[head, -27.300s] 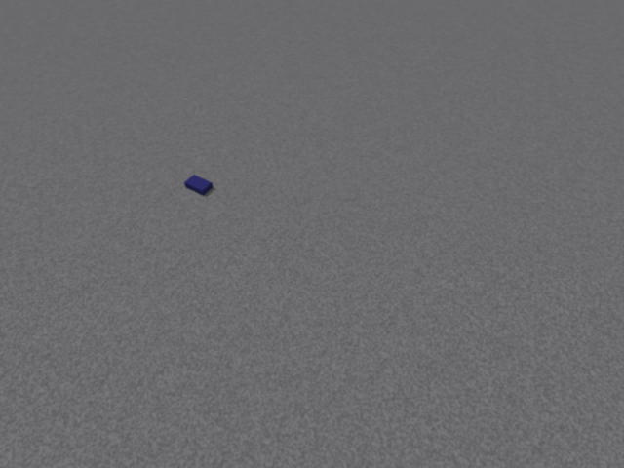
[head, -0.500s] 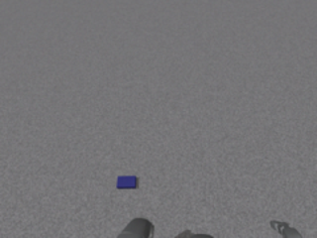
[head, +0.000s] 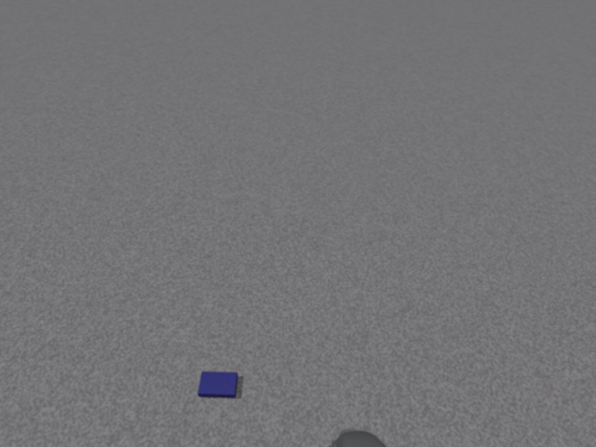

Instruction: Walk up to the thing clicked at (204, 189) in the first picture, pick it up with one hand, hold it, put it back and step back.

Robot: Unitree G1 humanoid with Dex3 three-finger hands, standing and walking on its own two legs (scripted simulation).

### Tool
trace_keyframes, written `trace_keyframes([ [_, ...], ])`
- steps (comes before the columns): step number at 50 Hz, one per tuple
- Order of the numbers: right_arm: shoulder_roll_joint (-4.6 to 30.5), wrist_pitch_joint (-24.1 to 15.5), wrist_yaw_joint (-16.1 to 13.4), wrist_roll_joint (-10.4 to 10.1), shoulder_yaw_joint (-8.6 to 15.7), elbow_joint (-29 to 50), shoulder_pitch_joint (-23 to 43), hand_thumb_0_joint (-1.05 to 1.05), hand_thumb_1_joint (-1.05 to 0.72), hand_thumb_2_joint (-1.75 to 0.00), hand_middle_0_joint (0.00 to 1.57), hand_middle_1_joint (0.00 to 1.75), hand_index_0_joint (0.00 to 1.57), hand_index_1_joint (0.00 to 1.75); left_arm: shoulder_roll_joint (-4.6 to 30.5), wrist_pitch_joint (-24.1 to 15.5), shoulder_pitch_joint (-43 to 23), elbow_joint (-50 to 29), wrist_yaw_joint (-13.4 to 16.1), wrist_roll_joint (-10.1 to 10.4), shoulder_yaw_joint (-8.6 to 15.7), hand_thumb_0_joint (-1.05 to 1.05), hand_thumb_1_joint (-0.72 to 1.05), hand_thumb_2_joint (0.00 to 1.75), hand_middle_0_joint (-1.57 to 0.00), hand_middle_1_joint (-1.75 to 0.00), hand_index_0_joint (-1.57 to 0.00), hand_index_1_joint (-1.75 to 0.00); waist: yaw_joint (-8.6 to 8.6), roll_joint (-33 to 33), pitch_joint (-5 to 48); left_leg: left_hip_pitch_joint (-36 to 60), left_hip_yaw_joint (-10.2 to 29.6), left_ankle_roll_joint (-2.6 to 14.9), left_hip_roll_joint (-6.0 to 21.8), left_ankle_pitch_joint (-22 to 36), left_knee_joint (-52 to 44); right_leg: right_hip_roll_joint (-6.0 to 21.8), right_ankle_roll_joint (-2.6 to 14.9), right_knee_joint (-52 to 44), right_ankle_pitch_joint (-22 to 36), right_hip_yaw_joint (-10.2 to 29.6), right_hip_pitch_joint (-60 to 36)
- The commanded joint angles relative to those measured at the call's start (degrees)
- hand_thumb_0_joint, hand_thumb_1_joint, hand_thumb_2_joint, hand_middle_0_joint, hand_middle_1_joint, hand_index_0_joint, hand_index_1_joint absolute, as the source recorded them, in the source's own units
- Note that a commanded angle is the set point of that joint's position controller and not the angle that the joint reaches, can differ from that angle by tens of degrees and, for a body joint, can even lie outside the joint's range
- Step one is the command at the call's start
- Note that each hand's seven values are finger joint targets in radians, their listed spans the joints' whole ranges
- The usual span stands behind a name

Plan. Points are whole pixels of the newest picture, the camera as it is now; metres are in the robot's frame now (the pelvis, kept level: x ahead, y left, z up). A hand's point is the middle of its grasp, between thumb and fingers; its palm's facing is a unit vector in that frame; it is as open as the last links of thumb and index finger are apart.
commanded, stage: walk up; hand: left
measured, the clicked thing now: (218, 384) +0.46 +0.21 -0.75
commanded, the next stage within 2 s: none
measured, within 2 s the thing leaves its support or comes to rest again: neither
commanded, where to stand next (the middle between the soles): +0.07 -0.04 m, yaw -2 degrees
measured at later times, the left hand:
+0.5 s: hand out of the picture +0.08 +0.29 -0.16, palm faces +0.00 -0.92 -0.40, open 7.4 cm
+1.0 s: hand out of the picture +0.10 +0.24 -0.13, palm faces -0.07 -0.91 -0.40, open 7.4 cm
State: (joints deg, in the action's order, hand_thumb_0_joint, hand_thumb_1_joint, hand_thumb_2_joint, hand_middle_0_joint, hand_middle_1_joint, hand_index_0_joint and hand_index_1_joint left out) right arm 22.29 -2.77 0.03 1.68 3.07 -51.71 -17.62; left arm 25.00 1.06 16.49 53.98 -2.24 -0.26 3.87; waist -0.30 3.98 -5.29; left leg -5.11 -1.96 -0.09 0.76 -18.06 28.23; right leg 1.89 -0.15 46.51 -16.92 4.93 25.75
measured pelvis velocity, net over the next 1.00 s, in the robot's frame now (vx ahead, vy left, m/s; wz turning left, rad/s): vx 0.02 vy -0.02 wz -0.06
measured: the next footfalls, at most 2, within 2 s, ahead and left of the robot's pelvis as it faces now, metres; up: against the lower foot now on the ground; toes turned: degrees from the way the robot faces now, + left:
right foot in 0.10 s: +0.14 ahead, -0.15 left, +0.00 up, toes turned -1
left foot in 0.36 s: +0.00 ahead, +0.12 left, +0.00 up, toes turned +0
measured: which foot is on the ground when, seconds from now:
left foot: down 0.00-0.10, up 0.12-0.34, down 0.36-0.76, up 0.78-1.00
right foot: up 0.00-0.08, down 0.10-0.40, up 0.42-0.70, down 0.72-1.00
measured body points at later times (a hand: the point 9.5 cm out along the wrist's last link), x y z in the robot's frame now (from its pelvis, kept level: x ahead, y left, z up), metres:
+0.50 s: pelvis -0.03 +0.02 -0.02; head +0.01 +0.03 +0.43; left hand +0.08 +0.34 -0.14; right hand +0.02 -0.30 -0.13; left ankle -0.04 +0.12 -0.73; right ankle +0.04 -0.14 -0.69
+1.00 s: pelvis +0.02 -0.02 +0.00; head +0.04 -0.03 +0.45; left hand +0.10 +0.29 -0.11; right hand +0.07 -0.35 -0.12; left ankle +0.13 +0.12 -0.70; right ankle -0.02 -0.12 -0.73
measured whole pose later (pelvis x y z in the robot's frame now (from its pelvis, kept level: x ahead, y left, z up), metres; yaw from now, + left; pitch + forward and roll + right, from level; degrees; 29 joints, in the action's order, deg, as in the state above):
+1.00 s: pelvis +0.02 -0.02 +0.00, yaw -3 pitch -5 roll +0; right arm 24.1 -1.1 0.1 0.0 2.8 -50.6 -15.0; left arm 21.5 -1.4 14.6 50.0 -0.3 -0.5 1.7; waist 0.5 -1.7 -7.6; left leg -26.4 3.6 -0.4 0.6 -16.4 46.3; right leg -0.6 1.9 29.2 -18.6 -1.8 6.0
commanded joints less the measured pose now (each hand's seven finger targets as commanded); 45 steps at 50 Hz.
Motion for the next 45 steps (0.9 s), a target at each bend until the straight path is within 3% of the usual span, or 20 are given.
trace_keyframes([
  [1, 12.91, 2.08, -0.89, -1.66, 3.07, 5.65, 6.32, 0.00, -0.90, -0.90, 0.20, 0.30, 0.20, 0.30, 7.40, -1.62, -2.66, -3.70, 2.07, 0.66, 1.70, 0.00, 0.90, 0.90, -0.20, -0.30, -0.20, -0.30, 0.36, -17.11, -0.02, -10.02, 2.98, 8.85, 9.62, 35.30, 1.94, -1.83, 0.01, -8.14, 5.28, -7.57, -10.64],
  [3, 11.77, 3.80, -0.95, -2.54, 2.70, 5.92, 7.44, 0.00, -0.90, -0.90, 0.20, 0.30, 0.20, 0.30, 9.30, -2.05, -1.60, -2.93, 2.49, 0.01, 2.36, 0.00, 0.90, 0.90, -0.20, -0.30, -0.20, -0.30, 2.05, -10.46, 1.79, -13.91, 2.02, 5.97, 6.55, 22.18, 10.13, -1.94, 0.75, -16.23, 14.30, -6.87, -17.08],
  [4, 10.44, 4.16, -1.02, -2.90, 2.13, 5.62, 4.60, 0.00, -0.90, -0.90, 0.20, 0.30, 0.20, 0.30, 12.16, -2.45, -2.04, -3.64, 2.70, -0.37, 2.87, 0.00, 0.90, 0.90, -0.20, -0.30, -0.20, -0.30, 1.58, -1.80, 3.89, -15.37, 0.52, 3.98, 3.49, 12.90, 16.60, 3.29, 2.48, -18.31, 30.85, -0.11, -19.43],
  [5, 7.88, 4.36, -1.24, -3.31, 1.30, 5.60, 1.84, 0.00, -0.90, -0.90, 0.20, 0.30, 0.20, 0.30, 14.57, -2.78, -2.04, -4.60, 2.94, -0.51, 3.35, 0.00, 0.90, 0.90, -0.20, -0.30, -0.20, -0.30, 1.14, 8.33, 7.38, -18.43, -1.07, 1.85, -2.40, -8.50, 29.17, 16.02, 8.58, -23.21, 41.46, 15.92, -20.51],
  [6, 9.60, 5.51, -2.12, -3.02, 2.10, 4.67, 0.72, 0.00, -0.90, -0.90, 0.20, 0.30, 0.20, 0.30, 15.86, -2.66, -3.52, -5.70, 3.24, -0.25, 3.12, 0.00, 0.90, 0.90, -0.20, -0.30, -0.20, -0.30, 1.29, 8.92, 10.20, -14.91, 6.27, 1.93, -2.37, -21.01, 36.75, 21.72, 16.68, -23.94, 37.80, 24.03, -14.85],
  [7, 11.70, 5.83, -2.31, -3.01, 2.89, 3.97, 1.11, 0.00, -0.90, -0.90, 0.20, 0.30, 0.20, 0.30, 15.34, -2.56, -5.05, -6.31, 3.57, -0.45, 3.22, 0.00, 0.90, 0.90, -0.20, -0.30, -0.20, -0.30, 0.96, 5.91, 10.11, -14.56, 8.78, 1.74, -1.95, -20.69, 40.63, 20.15, 17.42, -22.77, 31.25, 23.50, -12.96],
  [13, 11.31, 5.29, -0.50, -1.39, 2.88, 2.02, 1.59, 0.00, -0.90, -0.90, 0.20, 0.30, 0.20, 0.30, 12.30, -1.91, -8.00, -7.19, 4.70, -2.12, 2.95, 0.00, 0.90, 0.90, -0.20, -0.30, -0.20, -0.30, 1.92, 6.78, 12.14, -18.25, 4.08, 0.03, -0.33, -15.50, 24.74, 11.83, 12.29, -21.37, -3.80, 11.25, -14.86],
  [17, 11.12, 4.04, -0.07, 0.01, 3.43, -1.70, -2.64, 0.00, -0.90, -0.90, 0.20, 0.30, 0.20, 0.30, 12.46, -0.30, -12.08, -7.34, 3.76, -0.88, 2.83, 0.00, 0.90, 0.90, -0.20, -0.30, -0.20, -0.30, -1.10, 6.68, 8.14, -5.52, 0.01, 1.29, -2.25, -3.91, 3.18, 10.57, 8.24, -16.93, -2.38, 8.78, -2.33],
  [18, 12.68, 3.71, -0.19, 0.71, 3.83, -1.48, -0.70, 0.00, -0.90, -0.90, 0.20, 0.30, 0.20, 0.30, 9.60, 0.13, -10.11, -6.94, 3.66, -0.41, 2.03, 0.00, 0.90, 0.90, -0.20, -0.30, -0.20, -0.30, -0.29, 0.35, 5.67, -4.71, 6.76, 2.57, 0.84, -6.39, -2.82, 6.95, 5.49, -10.79, -4.96, 6.43, 2.92],
  [19, 19.11, 3.55, -0.07, 0.91, 4.89, 0.70, 3.96, 0.00, -0.90, -0.90, 0.20, 0.30, 0.20, 0.30, 7.23, -0.03, -13.66, -7.98, 3.95, 0.21, 1.33, 0.00, 0.90, 0.90, -0.20, -0.30, -0.20, -0.30, -1.66, -17.14, 1.79, -11.73, 31.13, 8.33, 16.08, -15.00, -13.08, -3.05, 1.95, 0.19, -14.33, -0.51, 10.77],
  [20, 22.27, 3.18, 0.04, 0.23, 5.61, 2.12, 8.50, 0.00, -0.90, -0.90, 0.20, 0.30, 0.20, 0.30, 11.26, -0.15, -16.99, -7.17, 4.57, -0.64, 3.21, 0.00, 0.90, 0.90, -0.20, -0.30, -0.20, -0.30, -2.73, -15.98, -2.71, -23.87, 38.11, 15.18, 23.02, -14.18, -16.61, -3.81, 1.39, 11.12, -17.13, 3.20, 4.06],
  [23, 13.90, 0.87, -1.30, 0.62, 3.28, 2.28, 11.96, 0.00, -0.90, -0.90, 0.20, 0.30, 0.20, 0.30, 8.28, -0.62, -9.36, -3.90, 3.80, 0.58, 2.17, 0.00, 0.90, 0.90, -0.20, -0.30, -0.20, -0.30, 2.58, -5.57, 1.00, -11.40, 18.48, 9.78, 13.75, 14.11, -4.59, -4.12, 2.07, 14.05, -8.38, 5.53, 3.18],
  [26, 14.20, -0.22, -0.57, 0.74, 3.74, 0.97, 6.30, 0.00, -0.90, -0.90, 0.20, 0.30, 0.20, 0.30, 7.40, -1.85, -10.99, -3.99, 2.01, -0.80, 1.39, 0.00, 0.90, 0.90, -0.20, -0.30, -0.20, -0.30, -1.84, -12.76, 6.03, 1.27, 15.39, 8.76, 11.69, 7.05, -4.92, -2.99, 0.69, 0.39, -8.44, -1.12, 2.36],
  [31, 18.43, -0.60, 0.47, 0.62, 5.69, 1.88, -2.96, 0.00, -0.90, -0.90, 0.20, 0.30, 0.20, 0.30, 10.08, -3.20, -13.49, -6.78, 0.24, -2.00, 2.05, 0.00, 0.90, 0.90, -0.20, -0.30, -0.20, -0.30, -5.32, -13.50, 1.57, 9.00, 23.04, 14.89, 17.58, -3.88, -9.02, -1.35, 2.22, -5.90, -15.98, -3.53, 8.26],
  [34, 17.55, -0.54, 0.98, -0.12, 5.18, 3.95, -1.03, 0.00, -0.90, -0.90, 0.20, 0.30, 0.20, 0.30, 8.87, -4.51, -8.75, -6.01, -0.06, -1.71, 2.13, 0.00, 0.90, 0.90, -0.20, -0.30, -0.20, -0.30, -2.24, -12.93, 2.57, 6.39, 17.04, 13.50, 15.91, 12.45, -4.31, -1.34, 3.17, -15.25, -9.60, -5.61, -1.14],
  [36, 14.62, -0.20, 1.26, -0.99, 3.79, 6.49, 3.50, 0.00, -0.90, -0.90, 0.20, 0.30, 0.20, 0.30, 9.49, -5.22, 2.05, -2.98, 0.50, -1.46, 3.12, 0.00, 0.90, 0.90, -0.20, -0.30, -0.20, -0.30, 4.02, -10.34, 6.98, -5.72, 6.16, 7.87, 9.07, 23.60, 8.12, -2.30, 4.59, -26.98, 1.04, -6.07, -24.06],
  [38, 10.93, -0.16, 0.85, -1.68, 2.47, 9.86, 6.93, 0.00, -0.90, -0.90, 0.20, 0.30, 0.20, 0.30, 18.01, -5.65, 7.95, -2.93, 1.05, -1.37, 5.05, 0.00, 0.90, 0.90, -0.20, -0.30, -0.20, -0.30, 6.65, 6.60, 3.94, -34.29, 2.06, 2.61, -3.02, -11.54, 29.09, 18.56, 13.94, -32.40, -0.27, 27.69, -35.92],
  [39, 12.68, -0.01, 0.26, -1.13, 3.00, 8.86, 6.13, 0.00, -0.90, -0.90, 0.20, 0.30, 0.20, 0.30, 17.42, -5.59, 5.89, -4.69, 0.93, -0.87, 4.81, 0.00, 0.90, 0.90, -0.20, -0.30, -0.20, -0.30, 5.47, -0.23, 0.61, -34.25, 8.64, 2.67, -1.01, -13.50, 34.25, 21.34, 16.55, -31.51, 3.23, 26.60, -29.96],
  [42, 12.86, -0.25, 0.93, -1.55, 3.05, 6.39, 0.60, 0.00, -0.90, -0.90, 0.20, 0.30, 0.20, 0.30, 12.94, -5.75, 0.68, -6.74, 1.58, 0.00, 3.41, 0.00, 0.90, 0.90, -0.20, -0.30, -0.20, -0.30, 1.14, -0.37, -2.97, -31.23, 10.39, 1.87, 0.87, -4.80, 29.84, 13.14, 12.23, -31.81, 6.41, 10.95, -24.06],
  [45, 10.34, 0.40, 0.42, -1.63, 2.23, 3.66, -1.71, 0.00, -0.90, -0.90, 0.20, 0.30, 0.20, 0.30, 10.15, -5.24, -3.59, -8.06, 2.31, -0.43, 2.02, 0.00, 0.90, 0.90, -0.20, -0.30, -0.20, -0.30, -0.36, 2.46, -3.33, -19.87, 6.94, -0.55, -0.20, -1.58, 22.99, 9.48, 11.19, -27.18, 32.66, -1.07, -12.56],
])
